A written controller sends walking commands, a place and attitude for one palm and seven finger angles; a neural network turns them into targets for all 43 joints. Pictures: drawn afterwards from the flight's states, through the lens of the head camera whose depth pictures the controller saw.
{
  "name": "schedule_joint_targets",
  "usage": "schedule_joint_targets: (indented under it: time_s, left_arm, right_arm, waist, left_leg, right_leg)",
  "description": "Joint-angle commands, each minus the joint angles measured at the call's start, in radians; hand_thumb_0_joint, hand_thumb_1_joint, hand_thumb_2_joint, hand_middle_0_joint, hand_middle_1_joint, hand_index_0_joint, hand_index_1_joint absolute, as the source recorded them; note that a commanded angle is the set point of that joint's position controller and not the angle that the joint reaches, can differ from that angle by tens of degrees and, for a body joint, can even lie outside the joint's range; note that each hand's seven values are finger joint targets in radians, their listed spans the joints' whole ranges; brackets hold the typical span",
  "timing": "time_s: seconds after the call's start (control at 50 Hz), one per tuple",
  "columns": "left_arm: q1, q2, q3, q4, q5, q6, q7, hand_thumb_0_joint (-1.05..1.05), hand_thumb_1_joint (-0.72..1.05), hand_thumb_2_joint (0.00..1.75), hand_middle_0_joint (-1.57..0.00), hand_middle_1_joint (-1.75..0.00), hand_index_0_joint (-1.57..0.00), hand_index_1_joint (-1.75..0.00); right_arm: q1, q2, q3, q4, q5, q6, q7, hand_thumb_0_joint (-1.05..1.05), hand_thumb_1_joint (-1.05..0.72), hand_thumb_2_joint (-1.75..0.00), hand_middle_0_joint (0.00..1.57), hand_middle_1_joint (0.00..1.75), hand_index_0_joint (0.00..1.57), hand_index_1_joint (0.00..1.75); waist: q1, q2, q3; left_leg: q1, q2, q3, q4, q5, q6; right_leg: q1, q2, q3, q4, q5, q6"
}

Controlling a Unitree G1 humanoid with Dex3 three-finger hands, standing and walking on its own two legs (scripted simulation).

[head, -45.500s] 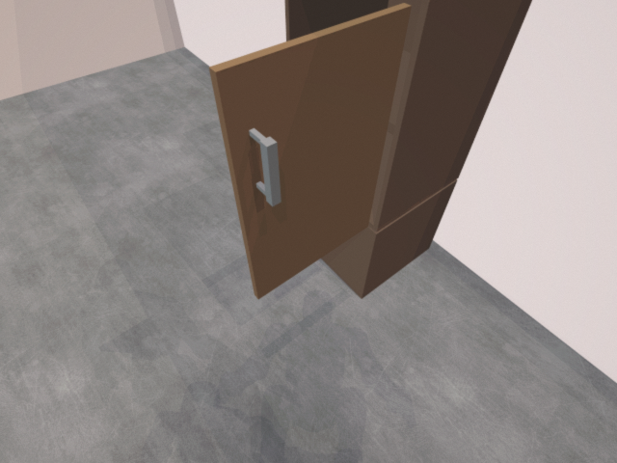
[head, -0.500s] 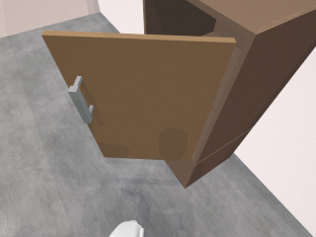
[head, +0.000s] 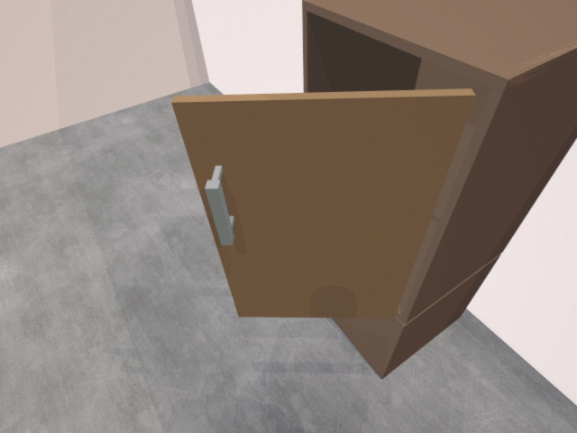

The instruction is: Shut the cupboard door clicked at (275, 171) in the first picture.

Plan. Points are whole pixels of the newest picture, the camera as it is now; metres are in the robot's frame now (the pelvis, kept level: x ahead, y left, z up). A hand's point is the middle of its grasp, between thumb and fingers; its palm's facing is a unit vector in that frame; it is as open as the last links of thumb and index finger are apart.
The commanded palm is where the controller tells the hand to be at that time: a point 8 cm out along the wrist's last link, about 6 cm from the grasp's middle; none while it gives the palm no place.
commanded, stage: come to a stop and stand still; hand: left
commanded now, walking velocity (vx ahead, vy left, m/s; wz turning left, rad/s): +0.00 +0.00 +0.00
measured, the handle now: (222, 206) +0.43 +0.13 +0.09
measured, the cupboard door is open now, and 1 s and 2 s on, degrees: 55 55 55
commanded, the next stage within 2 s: look again from close up in 0.44 s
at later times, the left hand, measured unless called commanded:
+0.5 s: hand out of the picture +0.00 +0.20 -0.16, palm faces +0.00 -0.98 -0.21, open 7.3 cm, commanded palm none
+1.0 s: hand out of the picture -0.03 +0.14 -0.17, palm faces +0.02 -0.99 -0.14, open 7.4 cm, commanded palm none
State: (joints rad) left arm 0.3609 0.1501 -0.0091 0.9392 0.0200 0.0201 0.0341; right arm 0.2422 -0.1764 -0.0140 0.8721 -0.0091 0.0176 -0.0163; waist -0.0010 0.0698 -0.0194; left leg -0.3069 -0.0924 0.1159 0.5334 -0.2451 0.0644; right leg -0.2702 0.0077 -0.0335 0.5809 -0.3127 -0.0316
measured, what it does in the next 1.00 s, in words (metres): steps on the spot: right foot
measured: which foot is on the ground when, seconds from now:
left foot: down 0.00-1.00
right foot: down 0.00-0.16, up 0.18-0.38, down 0.40-1.00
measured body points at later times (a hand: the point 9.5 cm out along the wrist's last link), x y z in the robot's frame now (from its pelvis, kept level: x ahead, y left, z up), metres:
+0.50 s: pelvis +0.00 +0.03 +0.01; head +0.00 +0.02 +0.46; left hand +0.00 +0.25 -0.15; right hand -0.01 -0.19 -0.15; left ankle +0.03 +0.03 -0.73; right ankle -0.01 -0.11 -0.73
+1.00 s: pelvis +0.01 +0.00 +0.01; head +0.01 +0.00 +0.46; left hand -0.03 +0.20 -0.15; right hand +0.00 -0.22 -0.15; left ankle +0.03 +0.03 -0.73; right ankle -0.01 -0.11 -0.73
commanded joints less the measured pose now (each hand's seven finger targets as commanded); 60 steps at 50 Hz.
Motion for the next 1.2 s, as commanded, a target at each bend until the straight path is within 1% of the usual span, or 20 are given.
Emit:
schedule_joint_targets:
  time_s: [0.0, 0.08, 0.14, 0.18, 0.24, 0.28, 0.32, 0.34, 0.38, 0.44, 0.5, 0.66, 0.78, 0.84, 0.96, 1.1, 1.12, 1.14, 1.16, 1.18]
  left_arm:
    - [-0.062, 0.129, 0.025, -0.072, -0.003, -0.038, 0.009, 0.00, 0.90, 0.90, -0.20, -0.30, -0.20, -0.30]
    - [0.013, 0.120, 0.027, -0.018, -0.001, -0.013, 0.011, 0.00, 0.90, 0.90, -0.20, -0.30, -0.20, -0.30]
    - [0.050, 0.114, 0.028, 0.026, -0.002, 0.006, 0.013, 0.00, 0.90, 0.90, -0.20, -0.30, -0.20, -0.30]
    - [0.056, 0.106, 0.030, 0.042, 0.000, 0.010, 0.013, 0.00, 0.90, 0.90, -0.20, -0.30, -0.20, -0.30]
    - [0.039, 0.084, 0.029, 0.063, -0.002, 0.017, 0.011, 0.00, 0.90, 0.90, -0.20, -0.30, -0.20, -0.30]
    - [0.037, 0.080, 0.030, 0.071, -0.003, 0.019, 0.012, 0.00, 0.90, 0.90, -0.20, -0.30, -0.20, -0.30]
    - [0.062, 0.086, 0.033, 0.086, -0.005, 0.020, 0.016, 0.00, 0.90, 0.90, -0.20, -0.30, -0.20, -0.30]
    - [0.072, 0.086, 0.034, 0.095, -0.005, 0.019, 0.017, 0.00, 0.90, 0.90, -0.20, -0.30, -0.20, -0.30]
    - [0.058, 0.077, 0.029, 0.103, -0.003, 0.010, 0.016, 0.00, 0.90, 0.90, -0.20, -0.30, -0.20, -0.30]
    - [0.030, 0.068, 0.019, 0.107, -0.006, 0.000, 0.015, 0.00, 0.90, 0.90, -0.20, -0.30, -0.20, -0.30]
    - [0.041, 0.060, 0.015, 0.115, -0.003, -0.006, 0.016, 0.00, 0.90, 0.90, -0.20, -0.30, -0.20, -0.30]
    - [0.081, 0.053, 0.011, 0.144, 0.000, -0.007, 0.017, 0.00, 0.90, 0.90, -0.20, -0.30, -0.20, -0.30]
    - [0.085, 0.039, 0.005, 0.157, 0.001, -0.018, 0.014, 0.00, 0.90, 0.90, -0.20, -0.30, -0.20, -0.30]
    - [0.089, 0.034, 0.003, 0.162, -0.001, -0.021, 0.012, 0.00, 0.90, 0.90, -0.20, -0.30, -0.20, -0.30]
    - [0.077, 0.028, -0.004, 0.165, -0.005, -0.035, 0.013, 0.00, 0.90, 0.90, -0.20, -0.30, -0.20, -0.30]
    - [0.063, 0.028, -0.009, 0.167, -0.008, -0.041, 0.015, 0.00, 0.90, 0.90, -0.20, -0.30, -0.20, -0.30]
    - [0.079, 0.080, -0.010, 0.185, 0.013, -0.059, 0.044, 0.00, 0.90, 0.90, -0.20, -0.30, -0.20, -0.30]
    - [-0.699, 0.496, 0.253, -1.455, -0.141, -0.292, 0.044, 0.00, 0.90, 0.90, -0.20, -0.30, -0.20, -0.30]
    - [-0.183, 0.199, 0.014, -1.271, -0.132, -0.260, 0.053, 0.00, 0.90, 0.90, -0.22, -0.32, -0.22, -0.32]
    - [-0.156, 0.212, 0.079, -1.220, -0.157, -0.220, 0.108, 0.00, 0.90, 0.90, -0.24, -0.34, -0.24, -0.34]
  right_arm:
    - [0.105, -0.076, -0.007, 0.009, -0.008, -0.025, 0.004, 0.00, -0.90, -0.90, 0.20, 0.30, 0.20, 0.30]
    - [0.072, -0.111, 0.001, 0.043, -0.008, -0.043, -0.010, 0.00, -0.90, -0.90, 0.20, 0.30, 0.20, 0.30]
    - [0.095, -0.120, 0.000, 0.072, -0.003, -0.041, -0.026, 0.00, -0.90, -0.90, 0.20, 0.30, 0.20, 0.30]
    - [0.103, -0.108, 0.001, 0.086, -0.004, -0.040, -0.033, 0.00, -0.90, -0.90, 0.20, 0.30, 0.20, 0.30]
    - [0.110, -0.118, -0.004, 0.108, -0.005, -0.037, -0.034, 0.00, -0.90, -0.90, 0.20, 0.30, 0.20, 0.30]
    - [0.117, -0.116, -0.006, 0.120, -0.005, -0.035, -0.036, 0.00, -0.90, -0.90, 0.20, 0.30, 0.20, 0.30]
    - [0.113, -0.117, -0.008, 0.132, -0.004, -0.031, -0.036, 0.00, -0.90, -0.90, 0.20, 0.30, 0.20, 0.30]
    - [0.107, -0.117, -0.009, 0.138, -0.003, -0.029, -0.034, 0.00, -0.90, -0.90, 0.20, 0.30, 0.20, 0.30]
    - [0.108, -0.099, -0.003, 0.153, 0.001, -0.030, -0.031, 0.00, -0.90, -0.90, 0.20, 0.30, 0.20, 0.30]
    - [0.120, -0.098, -0.005, 0.169, -0.001, -0.032, -0.028, 0.00, -0.90, -0.90, 0.20, 0.30, 0.20, 0.30]
    - [0.120, -0.092, -0.005, 0.178, 0.000, -0.034, -0.025, 0.00, -0.90, -0.90, 0.20, 0.30, 0.20, 0.30]
    - [0.113, -0.083, -0.004, 0.197, 0.002, -0.033, -0.025, 0.00, -0.90, -0.90, 0.20, 0.30, 0.20, 0.30]
    - [0.117, -0.070, -0.003, 0.203, 0.002, -0.036, -0.024, 0.00, -0.90, -0.90, 0.20, 0.30, 0.20, 0.30]
    - [0.115, -0.070, -0.002, 0.206, 0.001, -0.038, -0.023, 0.00, -0.90, -0.90, 0.20, 0.30, 0.20, 0.30]
    - [0.128, -0.052, 0.005, 0.217, 0.002, -0.048, -0.023, 0.00, -0.90, -0.90, 0.20, 0.30, 0.20, 0.30]
    - [0.138, -0.034, 0.016, 0.233, 0.002, -0.053, -0.025, 0.00, -0.90, -0.90, 0.20, 0.30, 0.20, 0.30]
    - [0.069, -0.109, 0.018, 0.161, 0.002, -0.045, -0.009, 0.00, -0.90, -0.90, 0.20, 0.30, 0.20, 0.30]
    - [0.180, -0.308, -0.038, -0.229, 0.022, -0.215, -0.093, 0.00, -0.90, -0.90, 0.20, 0.30, 0.20, 0.30]
    - [0.067, -0.183, 0.038, -0.155, 0.026, -0.316, -0.094, 0.00, -0.90, -0.90, 0.20, 0.30, 0.20, 0.30]
    - [0.042, -0.214, 0.028, -0.094, 0.020, -0.354, -0.095, 0.00, -0.90, -0.90, 0.20, 0.30, 0.20, 0.30]
  waist:
    - [-0.038, -0.166, 0.044]
    - [0.018, 0.039, 0.062]
    - [0.023, 0.078, 0.044]
    - [0.028, 0.038, 0.039]
    - [0.021, -0.039, 0.034]
    - [0.020, -0.054, 0.053]
    - [0.025, -0.022, 0.059]
    - [0.027, -0.020, 0.064]
    - [0.018, -0.060, 0.079]
    - [-0.003, -0.109, 0.102]
    - [-0.002, -0.105, 0.106]
    - [0.002, -0.069, 0.116]
    - [0.000, -0.086, 0.121]
    - [-0.001, -0.064, 0.112]
    - [-0.008, -0.086, 0.069]
    - [-0.008, -0.087, 0.087]
    - [0.007, -0.172, 0.161]
    - [-0.194, -0.045, -0.223]
    - [-0.068, 0.178, -0.405]
    - [-0.030, 0.266, -0.377]
  left_leg:
    - [0.159, 0.163, -0.183, -0.149, 0.028, -0.020]
    - [0.059, 0.244, -0.342, -0.339, -0.032, -0.014]
    - [0.146, 0.270, -0.364, -0.387, 0.025, -0.088]
    - [0.169, 0.271, -0.338, -0.368, 0.140, -0.083]
    - [0.186, 0.283, -0.318, -0.362, 0.140, -0.075]
    - [0.183, 0.280, -0.309, -0.372, 0.159, -0.115]
    - [0.176, 0.268, -0.289, -0.389, 0.156, -0.159]
    - [0.168, 0.262, -0.278, -0.391, 0.129, -0.150]
    - [0.146, 0.255, -0.279, -0.366, 0.062, -0.094]
    - [0.141, 0.249, -0.298, -0.390, -0.030, -0.093]
    - [0.140, 0.246, -0.293, -0.384, -0.061, -0.069]
    - [0.125, 0.248, -0.309, -0.411, -0.152, -0.068]
    - [0.101, 0.234, -0.292, -0.390, -0.141, -0.045]
    - [0.104, 0.229, -0.287, -0.387, -0.148, -0.039]
    - [0.143, 0.216, -0.251, -0.334, -0.021, -0.026]
    - [0.141, 0.204, -0.213, -0.290, 0.075, -0.019]
    - [0.010, 0.215, -0.185, -0.158, 0.084, -0.047]
    - [0.355, 0.146, -0.207, -0.187, 0.162, -0.025]
    - [0.493, 0.177, -0.183, -0.198, 0.185, -0.069]
    - [0.426, 0.168, -0.207, -0.208, 0.202, -0.126]
  right_leg:
    - [-0.152, -0.125, 0.178, -0.216, -0.067, -0.061]
    - [-0.018, -0.053, 0.086, -0.070, -0.019, -0.026]
    - [-0.072, -0.039, 0.064, 0.030, -0.093, -0.011]
    - [-0.064, -0.043, 0.063, 0.047, -0.103, -0.009]
    - [-0.061, -0.048, 0.067, 0.053, -0.083, -0.002]
    - [-0.052, -0.048, 0.057, 0.036, -0.086, -0.003]
    - [-0.022, -0.047, 0.051, -0.015, -0.083, -0.003]
    - [-0.002, -0.048, 0.048, -0.053, -0.068, -0.005]
    - [0.020, -0.063, 0.078, -0.130, 0.013, -0.015]
    - [-0.004, -0.076, 0.103, -0.142, 0.034, -0.027]
    - [-0.016, -0.078, 0.106, -0.145, 0.039, -0.022]
    - [-0.041, -0.075, 0.098, -0.128, 0.013, -0.015]
    - [-0.022, -0.083, 0.114, -0.170, 0.038, -0.019]
    - [-0.025, -0.086, 0.119, -0.180, 0.037, -0.018]
    - [-0.001, -0.101, 0.137, -0.211, 0.088, -0.024]
    - [0.016, -0.111, 0.148, -0.235, 0.119, -0.028]
    - [0.006, -0.110, 0.078, -0.209, 0.087, -0.005]
    - [-0.041, 0.002, 0.033, -0.126, 0.140, 0.027]
    - [-0.035, 0.055, -0.006, -0.117, 0.074, -0.007]
    - [-0.021, 0.048, -0.001, -0.053, 0.024, -0.013]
